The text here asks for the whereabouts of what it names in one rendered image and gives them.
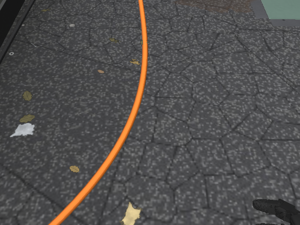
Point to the robot right hand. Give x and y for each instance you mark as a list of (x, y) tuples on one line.
[(280, 209)]

